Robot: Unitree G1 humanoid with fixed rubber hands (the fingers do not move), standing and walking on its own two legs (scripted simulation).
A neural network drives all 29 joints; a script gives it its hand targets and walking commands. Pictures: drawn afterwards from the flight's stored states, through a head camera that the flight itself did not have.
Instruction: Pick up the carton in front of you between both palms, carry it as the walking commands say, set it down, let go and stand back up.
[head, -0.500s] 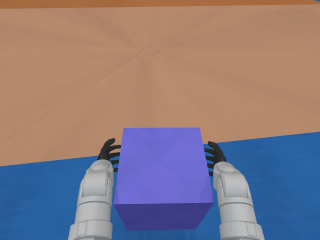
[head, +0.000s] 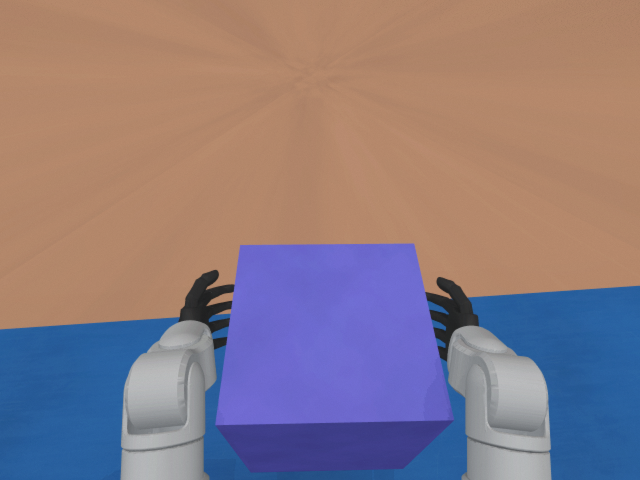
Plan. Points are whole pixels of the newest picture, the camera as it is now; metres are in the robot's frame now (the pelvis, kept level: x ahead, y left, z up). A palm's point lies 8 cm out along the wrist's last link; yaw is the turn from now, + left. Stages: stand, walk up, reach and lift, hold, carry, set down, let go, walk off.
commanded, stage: carry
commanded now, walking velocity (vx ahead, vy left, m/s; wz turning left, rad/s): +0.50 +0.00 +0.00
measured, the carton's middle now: (327, 365) +0.27 +0.00 +0.00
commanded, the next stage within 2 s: none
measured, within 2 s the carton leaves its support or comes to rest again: neither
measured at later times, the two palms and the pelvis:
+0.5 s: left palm (225, 162) +0.59 +0.17 +0.09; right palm (403, 171) +0.57 -0.13 +0.09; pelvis +0.31 +0.03 +0.00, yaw -2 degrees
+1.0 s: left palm (252, 32) +0.97 +0.16 +0.16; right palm (384, 39) +0.97 -0.14 +0.16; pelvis +0.63 +0.01 -0.01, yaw -1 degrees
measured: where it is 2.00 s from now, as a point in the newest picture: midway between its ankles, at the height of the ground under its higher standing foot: (308, 224)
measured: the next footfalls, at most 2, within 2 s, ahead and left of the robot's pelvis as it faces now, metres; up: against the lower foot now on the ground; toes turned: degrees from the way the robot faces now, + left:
left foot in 0.12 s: +0.22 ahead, +0.12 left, +0.00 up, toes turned +10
right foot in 0.60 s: +0.56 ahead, -0.08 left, +0.00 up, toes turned -12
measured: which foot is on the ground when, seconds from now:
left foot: up 0.00-0.10, down 0.12-0.62, up 0.64-1.00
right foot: down 0.00-0.16, up 0.18-0.58, down 0.60-1.00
